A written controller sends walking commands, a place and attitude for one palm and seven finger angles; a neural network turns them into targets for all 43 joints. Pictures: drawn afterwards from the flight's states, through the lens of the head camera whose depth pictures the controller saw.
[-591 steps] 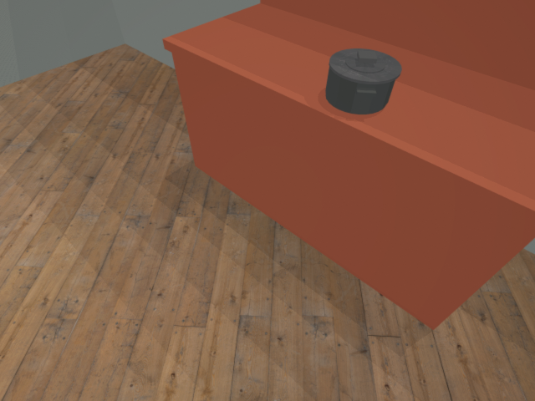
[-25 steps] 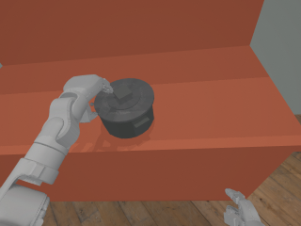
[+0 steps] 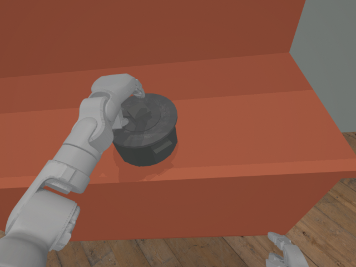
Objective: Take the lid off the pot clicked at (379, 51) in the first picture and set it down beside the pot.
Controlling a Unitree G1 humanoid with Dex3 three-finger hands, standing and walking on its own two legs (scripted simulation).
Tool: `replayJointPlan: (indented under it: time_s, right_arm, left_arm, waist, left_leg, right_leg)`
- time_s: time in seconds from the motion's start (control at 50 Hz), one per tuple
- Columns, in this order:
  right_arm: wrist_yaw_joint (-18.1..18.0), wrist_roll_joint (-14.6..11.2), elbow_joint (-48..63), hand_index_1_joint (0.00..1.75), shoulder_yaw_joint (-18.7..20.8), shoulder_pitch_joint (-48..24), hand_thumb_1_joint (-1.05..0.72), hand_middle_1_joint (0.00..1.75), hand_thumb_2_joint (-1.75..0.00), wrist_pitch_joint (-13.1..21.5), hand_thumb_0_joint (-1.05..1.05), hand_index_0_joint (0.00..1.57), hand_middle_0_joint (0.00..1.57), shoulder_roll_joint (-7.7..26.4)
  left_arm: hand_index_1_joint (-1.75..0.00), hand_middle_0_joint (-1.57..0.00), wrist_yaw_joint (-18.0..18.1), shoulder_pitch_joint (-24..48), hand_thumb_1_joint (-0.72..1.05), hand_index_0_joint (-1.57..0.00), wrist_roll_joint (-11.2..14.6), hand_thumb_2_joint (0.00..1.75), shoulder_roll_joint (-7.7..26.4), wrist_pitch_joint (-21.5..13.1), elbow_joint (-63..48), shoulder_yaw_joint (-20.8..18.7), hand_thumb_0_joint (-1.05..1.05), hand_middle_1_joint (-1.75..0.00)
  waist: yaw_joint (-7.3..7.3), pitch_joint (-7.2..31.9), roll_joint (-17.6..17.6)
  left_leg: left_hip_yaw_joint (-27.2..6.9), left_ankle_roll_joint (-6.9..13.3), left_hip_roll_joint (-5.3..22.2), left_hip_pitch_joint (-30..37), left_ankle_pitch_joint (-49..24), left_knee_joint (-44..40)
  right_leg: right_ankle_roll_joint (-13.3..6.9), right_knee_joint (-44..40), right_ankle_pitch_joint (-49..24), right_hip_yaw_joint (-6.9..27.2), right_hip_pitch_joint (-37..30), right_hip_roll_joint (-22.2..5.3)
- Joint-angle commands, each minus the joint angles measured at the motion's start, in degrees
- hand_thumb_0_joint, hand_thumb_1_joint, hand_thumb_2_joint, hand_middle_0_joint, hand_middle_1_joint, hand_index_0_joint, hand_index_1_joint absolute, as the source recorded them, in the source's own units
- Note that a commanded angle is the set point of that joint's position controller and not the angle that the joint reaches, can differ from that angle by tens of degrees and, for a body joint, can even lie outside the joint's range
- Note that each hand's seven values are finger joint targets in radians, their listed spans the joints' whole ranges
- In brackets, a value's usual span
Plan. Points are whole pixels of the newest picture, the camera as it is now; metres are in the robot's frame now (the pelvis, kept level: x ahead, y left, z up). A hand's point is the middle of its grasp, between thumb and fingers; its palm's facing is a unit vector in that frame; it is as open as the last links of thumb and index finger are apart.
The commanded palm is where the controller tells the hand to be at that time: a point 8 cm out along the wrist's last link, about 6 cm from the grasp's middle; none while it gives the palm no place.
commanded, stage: move the open hand above the knob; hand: left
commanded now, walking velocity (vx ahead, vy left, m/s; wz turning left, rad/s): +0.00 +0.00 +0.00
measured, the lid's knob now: (139, 111) +0.49 +0.12 +0.07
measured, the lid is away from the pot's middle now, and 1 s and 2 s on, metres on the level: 0.00 0.00 0.00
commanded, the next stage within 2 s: lower the open fingers around the knob in 0.94 s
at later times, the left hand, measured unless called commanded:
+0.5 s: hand (134, 97) +0.48 +0.12 +0.14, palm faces -0.24 -0.05 -0.97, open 10.1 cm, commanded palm +0.46 +0.13 +0.20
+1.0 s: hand (134, 100) +0.47 +0.12 +0.14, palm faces -0.25 -0.05 -0.97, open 10.1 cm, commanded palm +0.45 +0.12 +0.20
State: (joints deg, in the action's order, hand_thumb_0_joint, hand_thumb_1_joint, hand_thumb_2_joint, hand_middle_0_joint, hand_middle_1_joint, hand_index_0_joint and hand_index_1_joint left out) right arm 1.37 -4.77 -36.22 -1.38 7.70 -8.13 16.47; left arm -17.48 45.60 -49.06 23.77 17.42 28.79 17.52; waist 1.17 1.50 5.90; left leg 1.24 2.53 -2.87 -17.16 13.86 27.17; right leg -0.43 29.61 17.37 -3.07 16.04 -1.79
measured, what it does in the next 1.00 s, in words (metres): stands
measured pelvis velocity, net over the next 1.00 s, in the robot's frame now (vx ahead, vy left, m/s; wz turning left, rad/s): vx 0.01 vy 0.01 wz -0.01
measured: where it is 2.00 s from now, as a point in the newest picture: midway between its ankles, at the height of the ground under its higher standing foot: outside the picture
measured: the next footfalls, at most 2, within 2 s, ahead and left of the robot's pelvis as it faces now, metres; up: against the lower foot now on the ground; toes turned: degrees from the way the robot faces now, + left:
none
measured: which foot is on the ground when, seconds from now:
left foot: down 0.00-1.00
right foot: down 0.00-1.00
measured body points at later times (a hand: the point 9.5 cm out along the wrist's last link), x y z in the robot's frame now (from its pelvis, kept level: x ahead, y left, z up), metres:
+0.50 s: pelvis +0.01 +0.01 +0.00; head +0.04 -0.03 +0.45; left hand +0.48 +0.12 +0.19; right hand +0.08 -0.25 -0.14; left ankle +0.00 +0.09 -0.74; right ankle -0.03 -0.11 -0.74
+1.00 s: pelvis +0.01 +0.01 +0.00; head +0.03 -0.03 +0.45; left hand +0.47 +0.12 +0.19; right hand +0.14 -0.24 -0.13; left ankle +0.00 +0.09 -0.74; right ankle -0.03 -0.11 -0.74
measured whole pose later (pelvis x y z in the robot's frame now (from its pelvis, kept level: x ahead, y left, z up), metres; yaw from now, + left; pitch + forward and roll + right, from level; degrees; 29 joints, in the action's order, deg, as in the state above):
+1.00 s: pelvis +0.01 +0.01 +0.00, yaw -1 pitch +6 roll +1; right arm 0.5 -4.0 -38.1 -1.3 8.9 -8.0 15.4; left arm -14.7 56.5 -50.3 18.0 19.0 45.3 19.2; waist 2.4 3.2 4.8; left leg 2.0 3.2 -3.2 -18.4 13.4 25.7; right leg 0.1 28.2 16.7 -2.2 17.5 -2.0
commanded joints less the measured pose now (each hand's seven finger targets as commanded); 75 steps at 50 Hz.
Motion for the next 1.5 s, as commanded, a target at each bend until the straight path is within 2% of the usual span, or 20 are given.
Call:
replayJointPlan:
  time_s: [0.0, 0.22, 0.28, 0.34, 0.38, 0.44, 0.5, 0.54, 0.6, 0.66, 0.68, 0.78, 0.9, 0.98, 1.04, 1.1, 1.18, 1.24, 1.3, 1.48]
  right_arm:
    - [-0.7, -0.3, 7.2, 0.30, 1.7, -3.9, -0.90, 0.30, -0.90, 1.7, 0.00, 0.20, 0.20, 5.5]
    - [-1.4, 0.4, 4.3, 0.30, 2.5, 1.3, -0.90, 0.30, -0.90, 2.0, 0.00, 0.20, 0.20, 5.3]
    - [-1.4, 0.8, 4.6, 0.30, 2.4, 1.6, -0.90, 0.30, -0.90, 2.3, 0.00, 0.20, 0.20, 5.8]
    - [-1.0, 0.6, 4.7, 0.30, 2.7, 1.8, -0.90, 0.30, -0.90, 2.3, 0.00, 0.20, 0.20, 5.4]
    - [-1.2, 0.8, 4.9, 0.30, 2.6, 2.0, -0.90, 0.30, -0.90, 2.3, 0.00, 0.20, 0.20, 6.1]
    - [-1.1, 0.5, 4.6, 0.30, 2.9, 2.2, -0.90, 0.30, -0.90, 2.5, 0.00, 0.20, 0.20, 5.6]
    - [-1.2, 0.7, 4.3, 0.30, 3.0, 2.4, -0.90, 0.30, -0.90, 2.9, 0.00, 0.20, 0.20, 6.0]
    - [-1.0, 0.6, 4.3, 0.30, 3.1, 2.3, -0.90, 0.30, -0.90, 3.1, 0.00, 0.20, 0.20, 5.4]
    - [-0.9, 0.8, 4.1, 0.30, 3.0, 2.4, -0.90, 0.30, -0.90, 3.0, 0.00, 0.20, 0.20, 5.9]
    - [-0.7, 0.6, 4.5, 0.30, 2.9, 1.6, -0.90, 0.30, -0.90, 2.8, 0.00, 0.20, 0.20, 5.3]
    - [-0.7, 0.7, 4.2, 0.30, 3.1, 1.6, -0.90, 0.30, -0.90, 2.7, 0.00, 0.20, 0.20, 5.8]
    - [-0.6, 0.6, 4.8, 0.30, 2.7, 0.5, -0.90, 0.30, -0.90, 2.6, 0.00, 0.20, 0.20, 5.3]
    - [-1.0, 0.4, 4.5, 0.30, 2.0, -0.5, -0.90, 0.30, -0.90, 1.5, 0.00, 0.20, 0.20, 5.3]
    - [-1.3, 0.7, 5.5, 0.30, 2.1, -1.1, -0.90, 0.30, -0.90, 2.1, 0.00, 0.20, 0.20, 4.8]
    - [-1.3, 0.4, 4.2, 0.30, 1.9, -0.2, -0.90, 0.30, -0.90, 1.7, 0.00, 0.20, 0.20, 5.2]
    - [-1.0, 0.4, 5.6, 0.30, 2.0, -0.9, -0.90, 0.30, -0.90, 1.7, 0.00, 0.20, 0.20, 5.1]
    - [-1.3, 0.5, 6.3, 0.30, 2.3, -0.8, -0.90, 0.30, -0.90, 1.8, 0.00, 0.20, 0.20, 5.2]
    - [-1.4, 0.3, 5.4, 0.30, 2.3, 0.4, -0.90, 0.30, -0.90, 1.6, 0.00, 0.20, 0.20, 5.1]
    - [-1.6, 0.5, 4.9, 0.30, 2.4, 1.0, -0.90, 0.30, -0.90, 1.7, 0.00, 0.20, 0.20, 5.4]
    - [-1.2, 0.5, 4.7, 0.30, 3.0, 0.9, -0.90, 0.30, -0.90, 1.8, 0.00, 0.20, 0.20, 5.3]
  left_arm:
    - [-0.08, -0.83, 2.4, 31.9, -0.30, -0.83, -1.5, 1.43, 12.3, 0.5, -3.9, -6.6, 0.00, -0.08]
    - [-0.08, -0.83, 3.3, 41.6, -0.30, -0.83, -2.4, 1.43, 7.5, -0.4, 6.5, -3.6, 0.00, -0.08]
    - [-0.08, -0.83, 4.0, 39.4, -0.30, -0.83, -2.3, 1.43, 11.2, -1.2, 7.9, -7.6, 0.00, -0.08]
    - [-0.08, -0.83, 4.4, 40.7, -0.30, -0.83, -2.9, 1.43, 7.6, -1.1, 6.7, -4.5, 0.00, -0.08]
    - [-0.08, -0.83, 4.8, 38.2, -0.30, -0.83, -2.8, 1.43, 12.3, -1.1, 8.2, -8.7, 0.00, -0.08]
    - [-0.08, -0.83, 5.1, 40.0, -0.30, -0.83, -3.0, 1.43, 8.2, -0.5, 7.0, -5.0, 0.00, -0.08]
    - [-0.08, -0.83, 5.5, 41.9, -0.30, -0.83, -2.6, 1.43, 11.2, -0.7, 5.2, -7.6, 0.00, -0.08]
    - [-0.08, -0.83, 5.4, 40.9, -0.30, -0.83, -2.7, 1.43, 6.8, -0.4, 5.3, -3.9, 0.00, -0.08]
    - [-0.08, -0.83, 5.7, 39.8, -0.30, -0.83, -2.6, 1.43, 10.4, -0.3, 5.3, -7.1, 0.00, -0.08]
    - [-0.08, -0.83, 5.1, 39.5, -0.30, -0.83, -2.0, 1.43, 5.1, 0.3, 5.4, -3.2, 0.00, -0.08]
    - [-0.08, -0.83, 5.3, 40.7, -0.30, -0.83, -2.4, 1.43, 8.0, 0.3, 4.2, -5.3, 0.00, -0.08]
    - [-0.08, -0.83, 5.2, 42.2, -0.30, -0.83, -2.3, 1.43, 6.8, 0.2, 2.0, -4.0, 0.00, -0.08]
    - [-0.08, -0.83, 5.2, 40.3, -0.30, -0.83, -2.6, 1.43, 6.8, 1.7, 8.6, -4.1, 0.00, -0.08]
    - [-0.08, -0.83, 4.8, 44.3, -0.30, -0.83, -2.7, 1.43, 6.8, 0.3, 2.3, -3.4, 0.00, -0.08]
    - [-0.08, -0.83, 4.4, 39.2, -0.30, -0.83, -2.7, 1.43, 7.6, 2.2, 11.0, -4.6, 0.00, -0.08]
    - [-0.08, -0.83, 3.0, 39.0, -0.30, -0.83, -1.9, 1.43, 5.0, 2.2, 7.3, -2.6, 0.00, -0.08]
    - [-0.08, -0.83, 2.0, 39.3, -0.30, -0.83, -1.7, 1.43, 7.7, 0.2, 2.6, -4.4, 0.00, -0.08]
    - [-0.08, -0.83, 2.6, 38.2, -0.30, -0.83, -2.1, 1.43, 5.7, -0.5, 4.8, -2.7, 0.00, -0.08]
    - [-0.08, -0.83, 4.2, 37.1, -0.30, -0.83, -1.9, 1.43, 9.7, -1.1, 6.2, -6.7, 0.00, -0.08]
    - [-0.08, -0.83, 6.2, 35.7, -0.30, -0.83, -1.8, 1.43, 6.2, -1.0, 5.7, -4.4, 0.00, -0.08]
  waist:
    - [1.27, 20.4, -9.0]
    - [3.36, 22.6, -8.0]
    - [1.99, 24.3, -8.4]
    - [2.27, 23.8, -6.5]
    - [1.66, 24.8, -9.1]
    - [2.45, 24.0, -7.8]
    - [2.23, 25.1, -7.0]
    - [2.66, 25.3, -6.5]
    - [2.01, 25.4, -7.7]
    - [2.53, 23.7, -8.7]
    - [2.43, 24.8, -8.1]
    - [2.44, 26.1, -6.8]
    - [2.31, 21.5, -10.4]
    - [2.56, 26.4, -6.8]
    - [2.28, 22.7, -9.4]
    - [2.20, 23.3, -9.2]
    - [2.37, 25.0, -9.0]
    - [2.65, 22.7, -9.1]
    - [1.97, 22.5, -9.4]
    - [2.33, 24.0, -8.1]
  left_leg:
    - [-1.8, 1.3, 0.0, 9.2, -16.8, -1.2]
    - [-2.4, 1.5, 0.5, 11.9, -19.3, -0.9]
    - [-2.3, 1.6, 0.5, 10.4, -19.6, -1.4]
    - [-2.7, 1.4, 0.9, 12.2, -21.4, -1.6]
    - [-2.4, 1.6, 1.0, 10.9, -21.6, -1.5]
    - [-2.5, 1.6, 1.2, 12.5, -21.9, -1.5]
    - [-2.6, 1.7, 1.2, 13.1, -21.9, -1.7]
    - [-3.1, 1.6, 1.3, 14.7, -24.0, -1.2]
    - [-3.0, 1.6, 1.3, 13.8, -23.7, -1.4]
    - [-3.2, 1.5, 1.3, 13.0, -23.8, -1.4]
    - [-2.9, 1.5, 1.5, 14.0, -23.6, -1.2]
    - [-3.4, 1.3, 1.3, 15.2, -25.0, -0.9]
    - [-2.1, 1.3, 0.8, 10.4, -19.3, -1.9]
    - [-2.7, 1.6, 0.7, 14.2, -22.6, -0.9]
    - [-2.2, 1.4, 0.4, 11.1, -20.6, -1.3]
    - [-2.0, 1.6, 0.1, 11.2, -21.1, -1.3]
    - [-2.0, 2.2, 0.3, 12.9, -22.8, -0.6]
    - [-2.3, 1.9, 0.5, 12.5, -21.6, -1.2]
    - [-2.0, 2.0, 0.5, 11.3, -19.2, -1.6]
    - [-1.8, 1.9, 0.9, 11.9, -20.2, -1.0]
  right_leg:
    - [-0.9, -2.3, -23.0, 0.8, -5.0, 1.3]
    - [-1.1, -2.6, -23.0, 0.6, -1.9, 1.8]
    - [-1.2, -2.6, -24.5, 1.1, -5.0, 1.5]
    - [-1.3, -2.6, -23.4, 0.5, -2.7, 1.7]
    - [-1.2, -2.6, -24.9, 1.0, -5.2, 1.6]
    - [-1.1, -2.9, -23.9, 0.6, -2.8, 1.8]
    - [-1.2, -2.9, -24.0, 0.9, -3.4, 1.8]
    - [-1.2, -2.8, -23.7, 0.5, -1.6, 2.0]
    - [-1.2, -2.7, -24.3, 0.6, -3.1, 1.9]
    - [-1.2, -3.0, -23.8, 0.3, -1.8, 1.8]
    - [-1.2, -2.8, -24.2, 0.6, -2.2, 1.8]
    - [-1.3, -2.4, -24.3, 0.6, -2.0, 1.7]
    - [-1.2, -2.9, -23.2, 0.7, -2.8, 1.6]
    - [-1.4, -2.6, -25.3, 1.2, -3.7, 1.4]
    - [-1.2, -2.5, -25.4, 0.9, -3.8, 1.6]
    - [-1.2, -2.7, -26.8, 0.9, -4.6, 1.4]
    - [-1.1, -3.1, -28.4, 1.5, -5.6, 1.3]
    - [-1.1, -3.2, -25.6, 0.7, -3.4, 1.7]
    - [-1.2, -3.5, -24.6, 1.1, -4.6, 1.7]
    - [-1.2, -3.2, -25.0, 1.1, -3.5, 1.7]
